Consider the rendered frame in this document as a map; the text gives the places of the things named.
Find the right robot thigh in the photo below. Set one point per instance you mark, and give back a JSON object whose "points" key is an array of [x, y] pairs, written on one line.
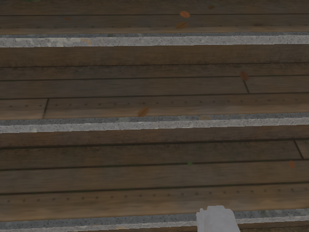
{"points": [[216, 219]]}

